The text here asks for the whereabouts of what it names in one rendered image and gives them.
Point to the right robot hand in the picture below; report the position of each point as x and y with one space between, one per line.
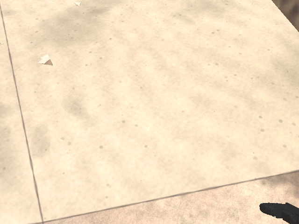
286 211

